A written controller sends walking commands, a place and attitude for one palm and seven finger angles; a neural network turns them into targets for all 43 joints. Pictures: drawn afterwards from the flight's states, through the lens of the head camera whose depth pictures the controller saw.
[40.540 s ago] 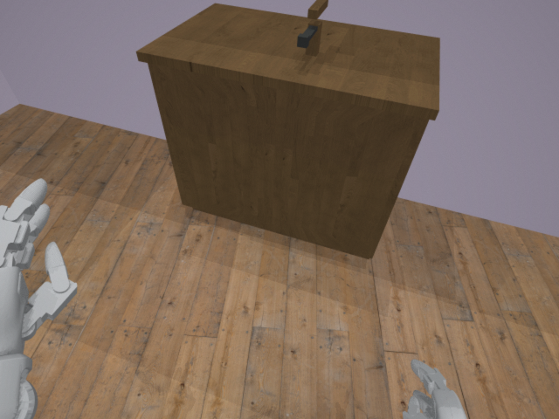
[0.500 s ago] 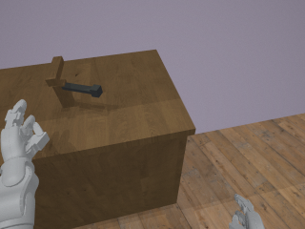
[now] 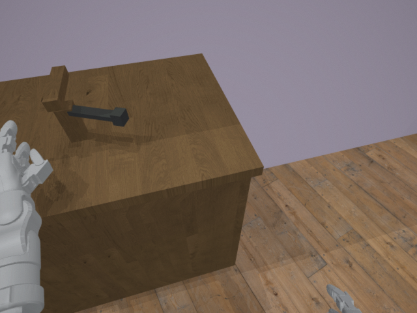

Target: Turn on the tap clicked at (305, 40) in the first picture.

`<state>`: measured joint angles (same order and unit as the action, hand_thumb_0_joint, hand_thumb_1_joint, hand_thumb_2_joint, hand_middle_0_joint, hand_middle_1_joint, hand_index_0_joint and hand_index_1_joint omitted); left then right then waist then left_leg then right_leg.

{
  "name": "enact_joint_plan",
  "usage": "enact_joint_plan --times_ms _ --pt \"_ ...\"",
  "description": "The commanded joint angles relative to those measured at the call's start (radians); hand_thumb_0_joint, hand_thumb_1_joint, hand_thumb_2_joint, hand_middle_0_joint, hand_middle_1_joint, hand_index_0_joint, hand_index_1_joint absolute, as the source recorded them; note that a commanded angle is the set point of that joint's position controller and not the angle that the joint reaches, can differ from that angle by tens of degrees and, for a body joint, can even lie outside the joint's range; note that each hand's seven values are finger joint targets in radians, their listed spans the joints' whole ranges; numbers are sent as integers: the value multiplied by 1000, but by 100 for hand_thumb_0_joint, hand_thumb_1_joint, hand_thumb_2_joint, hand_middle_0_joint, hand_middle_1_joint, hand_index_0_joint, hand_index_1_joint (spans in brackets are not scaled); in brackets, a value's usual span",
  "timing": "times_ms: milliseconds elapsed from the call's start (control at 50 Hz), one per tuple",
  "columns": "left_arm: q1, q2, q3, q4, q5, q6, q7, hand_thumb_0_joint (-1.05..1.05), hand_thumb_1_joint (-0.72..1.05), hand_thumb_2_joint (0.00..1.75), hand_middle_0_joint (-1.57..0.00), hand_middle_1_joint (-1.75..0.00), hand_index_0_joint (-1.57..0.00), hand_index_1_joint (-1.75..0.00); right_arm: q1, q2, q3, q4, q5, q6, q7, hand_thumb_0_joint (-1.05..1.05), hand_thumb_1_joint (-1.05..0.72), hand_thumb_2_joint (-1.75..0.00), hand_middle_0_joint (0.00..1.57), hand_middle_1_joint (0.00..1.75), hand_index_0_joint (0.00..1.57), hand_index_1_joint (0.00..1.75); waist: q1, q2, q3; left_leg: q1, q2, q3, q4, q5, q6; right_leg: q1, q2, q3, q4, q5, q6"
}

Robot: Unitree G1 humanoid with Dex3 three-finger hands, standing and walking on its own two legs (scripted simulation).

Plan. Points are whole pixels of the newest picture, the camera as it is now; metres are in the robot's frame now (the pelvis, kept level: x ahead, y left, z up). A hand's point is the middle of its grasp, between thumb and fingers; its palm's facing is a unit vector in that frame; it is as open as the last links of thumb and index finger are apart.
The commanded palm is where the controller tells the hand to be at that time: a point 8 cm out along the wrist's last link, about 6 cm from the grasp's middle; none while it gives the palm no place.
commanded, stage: reach beside the lever's end, fingers flat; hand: left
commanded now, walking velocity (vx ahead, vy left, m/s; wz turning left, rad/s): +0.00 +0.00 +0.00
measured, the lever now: (119, 116) +0.47 +0.22 +0.13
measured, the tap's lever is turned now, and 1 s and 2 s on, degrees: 63 63 63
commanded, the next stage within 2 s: push the lever round in 0.46 s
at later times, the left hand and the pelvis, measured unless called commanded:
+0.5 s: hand (42, 168) +0.34 +0.33 +0.11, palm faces +0.54 -0.84 -0.08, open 7.8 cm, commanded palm +0.30 +0.37 +0.11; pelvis +0.01 +0.02 +0.00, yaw +0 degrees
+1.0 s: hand (60, 163) +0.35 +0.31 +0.11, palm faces +0.54 -0.84 -0.08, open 7.8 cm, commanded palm +0.30 +0.34 +0.11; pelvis +0.01 +0.01 +0.00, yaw +0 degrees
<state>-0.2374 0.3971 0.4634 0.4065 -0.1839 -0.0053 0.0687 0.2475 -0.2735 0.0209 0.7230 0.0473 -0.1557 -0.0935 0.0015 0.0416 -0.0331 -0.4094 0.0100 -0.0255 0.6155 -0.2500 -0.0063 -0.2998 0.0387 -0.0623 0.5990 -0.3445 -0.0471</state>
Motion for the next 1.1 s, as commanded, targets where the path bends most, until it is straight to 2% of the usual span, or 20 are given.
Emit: enact_joint_plan --times_ms 0,40,60,140,200,240,300,400,440,480,540,560,680,740,760,840,860,940,960,1080 --pt "-326 346 96 -155 10 -87 -1 0 90 90 -15 -15 -15 -15 -46 -142 -55 -139 1 -37 -9 0 -90 -90 20 30 20 30 -8 12 -217 137 -31 -2 -51 129 43 -18 -19 49 -107 248 40" --pt "-362 383 121 -142 24 -108 0 0 90 90 -15 -15 -15 -15 -31 -142 -57 -128 -1 -28 -8 0 -90 -90 20 30 20 30 -10 54 -225 140 -26 -6 -45 139 42 -27 -17 47 -98 246 35" --pt "-365 346 89 -142 22 -119 -5 0 90 90 -15 -15 -15 -15 -24 -140 -59 -133 -4 -29 -5 0 -90 -90 20 30 20 30 -17 41 -237 150 -27 -6 -42 146 43 -30 -15 46 -95 254 37" --pt "-296 330 93 -171 22 -150 -16 0 90 90 -15 -15 -15 -15 -14 -139 -67 -137 -5 -24 4 0 -90 -90 20 30 20 30 0 86 -280 189 -19 -15 -34 201 40 -25 -7 38 -79 276 27" --pt "-246 318 100 -125 -1 -130 -29 0 90 90 -15 -15 -15 -15 -7 -146 -70 -143 1 -18 5 0 -90 -90 20 30 20 30 -2 5 -245 148 -21 -14 -40 183 41 -22 -7 34 -87 277 35" --pt "-253 351 130 -157 3 -129 -24 0 90 90 -15 -15 -15 -15 -14 -143 -69 -141 2 -12 2 0 -90 -90 20 30 20 30 10 46 -239 152 -18 -16 -46 186 40 -17 -8 33 -86 270 30" --pt "-241 310 97 -272 7 -145 -10 0 90 90 -15 -15 -15 -15 -22 -133 -72 -154 -8 -21 9 0 -90 -90 20 30 20 30 11 109 -283 218 -13 -26 -45 238 33 -26 -4 29 -76 278 26" --pt "-237 282 87 -250 0 -137 5 0 90 90 -15 -15 -15 -15 -33 -137 -69 -141 -7 -20 5 0 -90 -90 20 30 20 30 -7 25 -222 183 -9 -37 -56 178 33 -50 -2 23 -82 232 29" --pt "-278 269 61 -265 11 -130 7 0 90 90 -15 -15 -15 -15 -49 -131 -61 -138 -2 -20 -1 0 -90 -90 20 30 20 30 -12 73 -200 192 -9 -38 -63 140 34 -70 -6 27 -89 197 27" --pt "-320 269 48 -236 16 -118 8 0 90 90 -15 -15 -15 -15 -45 -135 -60 -132 -2 -21 -6 0 -90 -90 20 30 20 30 -25 43 -191 186 -9 -44 -68 110 33 -86 -5 26 -92 176 27" --pt "-362 292 54 -240 28 -119 12 0 90 90 -15 -15 -15 -15 -49 -133 -55 -128 -3 -17 -10 0 -90 -90 20 30 20 30 -21 82 -222 201 -10 -45 -63 117 31 -77 -8 30 -89 179 23" --pt "-352 259 28 -229 28 -117 14 0 90 90 -15 -15 -15 -15 -46 -129 -55 -136 -4 -18 -7 0 -90 -90 20 30 20 30 -23 63 -224 201 -12 -47 -65 116 31 -77 -8 28 -89 177 24" --pt "-285 215 8 -203 19 -103 18 0 90 90 -15 -15 -15 -15 -46 -128 -58 -152 -2 -11 6 0 -90 -90 20 30 20 30 -4 24 -253 198 -13 -38 -50 176 30 -42 -8 24 -82 239 25" --pt "-285 262 52 -219 26 -92 34 0 90 90 -15 -15 -15 -15 -51 -129 -57 -153 -1 0 7 0 -90 -90 20 30 20 30 3 42 -245 189 -13 -30 -48 196 31 -24 -9 25 -83 263 25" --pt "-276 237 31 -227 26 -87 38 0 90 90 -15 -15 -15 -15 -54 -124 -55 -162 -1 1 10 0 -90 -90 20 30 20 30 3 45 -243 184 -16 -27 -49 190 31 -22 -10 27 -83 261 26" --pt "-304 265 57 -254 34 -99 63 0 90 90 -15 -15 -15 -15 -55 -126 -56 -153 -5 9 10 0 -90 -90 20 30 20 30 -4 28 -230 178 -15 -23 -44 186 35 -21 -8 31 -87 265 27" --pt "-297 235 32 -259 34 -102 62 0 90 90 -15 -15 -15 -15 -56 -122 -58 -160 -5 8 13 0 -90 -90 20 30 20 30 -5 23 -243 180 -16 -16 -43 194 36 -14 -10 32 -84 279 29" --pt "-287 244 38 -275 38 -115 64 0 90 90 -15 -15 -15 -15 -60 -122 -59 -148 -6 12 12 0 -90 -90 20 30 20 30 -2 59 -240 185 -16 -11 -37 200 36 -11 -10 38 -85 286 26" --pt "-288 205 2 -288 35 -116 62 0 90 90 -15 -15 -15 -15 -62 -119 -59 -155 -5 9 14 0 -90 -90 20 30 20 30 -9 52 -249 190 -17 -10 -37 198 37 -13 -11 38 -83 288 28" --pt "-309 186 -19 -262 29 -100 75 0 90 90 -15 -15 -15 -15 -70 -123 -60 -147 0 8 8 0 -90 -90 20 30 20 30 -16 18 -223 173 -19 -12 -47 140 39 -31 -12 41 -98 241 32"
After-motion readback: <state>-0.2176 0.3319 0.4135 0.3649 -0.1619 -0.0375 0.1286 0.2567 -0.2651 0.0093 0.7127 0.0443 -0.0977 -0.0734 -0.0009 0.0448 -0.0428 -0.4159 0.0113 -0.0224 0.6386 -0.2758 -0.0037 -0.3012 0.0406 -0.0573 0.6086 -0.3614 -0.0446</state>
